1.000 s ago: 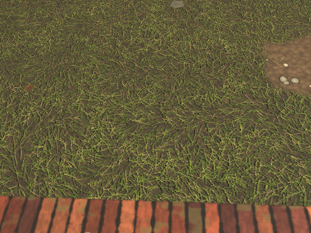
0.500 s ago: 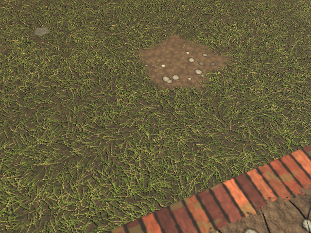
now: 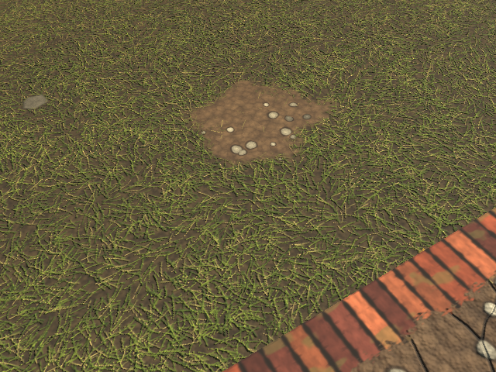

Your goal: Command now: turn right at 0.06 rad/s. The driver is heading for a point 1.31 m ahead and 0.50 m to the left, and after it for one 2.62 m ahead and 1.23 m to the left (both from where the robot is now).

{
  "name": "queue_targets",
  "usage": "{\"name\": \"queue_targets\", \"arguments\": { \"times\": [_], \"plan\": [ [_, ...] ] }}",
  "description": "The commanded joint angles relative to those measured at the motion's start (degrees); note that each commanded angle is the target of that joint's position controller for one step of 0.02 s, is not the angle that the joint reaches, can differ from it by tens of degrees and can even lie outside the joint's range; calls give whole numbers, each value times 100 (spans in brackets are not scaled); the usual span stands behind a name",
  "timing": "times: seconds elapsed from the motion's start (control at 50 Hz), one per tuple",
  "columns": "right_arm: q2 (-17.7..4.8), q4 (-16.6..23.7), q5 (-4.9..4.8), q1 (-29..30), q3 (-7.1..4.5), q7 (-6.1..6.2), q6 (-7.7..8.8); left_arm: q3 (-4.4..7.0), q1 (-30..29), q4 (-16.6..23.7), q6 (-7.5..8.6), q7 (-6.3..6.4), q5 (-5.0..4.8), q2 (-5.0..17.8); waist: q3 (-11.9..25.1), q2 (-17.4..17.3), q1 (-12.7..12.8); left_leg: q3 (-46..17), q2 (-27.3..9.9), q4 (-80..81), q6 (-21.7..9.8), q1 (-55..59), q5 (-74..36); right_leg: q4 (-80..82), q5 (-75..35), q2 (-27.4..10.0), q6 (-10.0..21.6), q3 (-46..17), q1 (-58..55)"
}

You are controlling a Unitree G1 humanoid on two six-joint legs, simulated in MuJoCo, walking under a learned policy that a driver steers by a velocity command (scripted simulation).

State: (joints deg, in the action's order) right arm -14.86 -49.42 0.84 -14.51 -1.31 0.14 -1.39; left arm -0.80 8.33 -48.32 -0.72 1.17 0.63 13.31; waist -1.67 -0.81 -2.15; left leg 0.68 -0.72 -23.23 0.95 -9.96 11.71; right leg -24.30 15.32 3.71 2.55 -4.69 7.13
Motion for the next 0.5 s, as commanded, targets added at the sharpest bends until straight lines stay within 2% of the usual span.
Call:
{"name": "queue_targets", "arguments": {
  "times": [0.02, 0.28, 0.5],
  "plan": [
    [-576, 56, -4, -53, -128, 40, 78, 183, 92, 17, 79, 35, -8, 780, 23, 179, 93, -382, -344, 253, -73, 256, -765, 578, -1136, -779, 170, -707, 341],
    [-521, -719, -14, 53, -87, 113, 66, 146, 362, -855, 109, 98, -23, 735, 17, 88, 101, -447, -440, 308, -189, 468, -765, 686, -1122, -699, 123, -592, 391],
    [-369, -1175, -16, -6, -3, 155, 66, 88, 679, -1342, 94, 135, -22, 576, -75, 81, 142, -464, -447, 312, -237, 378, -755, 653, -1156, -682, 88, -507, 351]
  ]
}}
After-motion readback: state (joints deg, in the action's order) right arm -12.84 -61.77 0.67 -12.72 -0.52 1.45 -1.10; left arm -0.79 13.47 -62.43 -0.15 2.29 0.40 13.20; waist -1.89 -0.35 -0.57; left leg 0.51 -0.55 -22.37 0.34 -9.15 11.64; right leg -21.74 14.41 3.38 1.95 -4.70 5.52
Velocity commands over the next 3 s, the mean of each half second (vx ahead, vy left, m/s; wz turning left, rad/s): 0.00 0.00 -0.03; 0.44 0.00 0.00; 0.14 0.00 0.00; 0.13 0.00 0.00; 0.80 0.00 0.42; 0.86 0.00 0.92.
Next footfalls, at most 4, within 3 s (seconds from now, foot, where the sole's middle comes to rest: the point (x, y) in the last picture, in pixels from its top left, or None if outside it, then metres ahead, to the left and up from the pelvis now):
1.18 right None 0.40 0.00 -0.78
1.54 left None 0.34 0.19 -0.78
2.16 right None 0.49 -0.07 -0.78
2.62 left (213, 263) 0.87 0.13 -0.78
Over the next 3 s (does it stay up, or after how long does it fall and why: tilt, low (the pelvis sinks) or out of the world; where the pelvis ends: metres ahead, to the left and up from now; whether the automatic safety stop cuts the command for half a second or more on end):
stays up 1.04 0.18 -0.02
